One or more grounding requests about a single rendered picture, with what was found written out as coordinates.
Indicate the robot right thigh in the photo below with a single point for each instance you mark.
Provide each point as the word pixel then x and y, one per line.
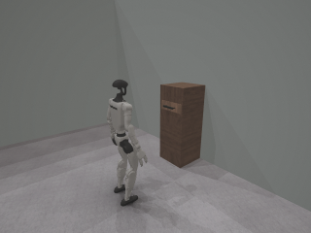
pixel 131 156

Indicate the right robot forearm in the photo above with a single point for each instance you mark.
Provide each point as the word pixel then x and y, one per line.
pixel 133 138

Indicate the left robot shin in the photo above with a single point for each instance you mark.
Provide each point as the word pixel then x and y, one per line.
pixel 121 174

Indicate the left robot hand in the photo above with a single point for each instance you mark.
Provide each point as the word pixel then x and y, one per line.
pixel 113 136

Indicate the left robot forearm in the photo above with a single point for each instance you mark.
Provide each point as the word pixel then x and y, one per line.
pixel 112 129

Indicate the cabinet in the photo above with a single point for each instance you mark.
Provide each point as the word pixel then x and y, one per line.
pixel 180 134

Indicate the right robot hand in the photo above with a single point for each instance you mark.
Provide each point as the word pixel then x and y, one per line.
pixel 141 154

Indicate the drawer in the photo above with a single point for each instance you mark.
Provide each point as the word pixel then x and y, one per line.
pixel 178 107

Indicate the robot right upper arm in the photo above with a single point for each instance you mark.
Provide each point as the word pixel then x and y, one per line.
pixel 127 112

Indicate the robot left upper arm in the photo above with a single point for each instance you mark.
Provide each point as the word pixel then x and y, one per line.
pixel 109 110

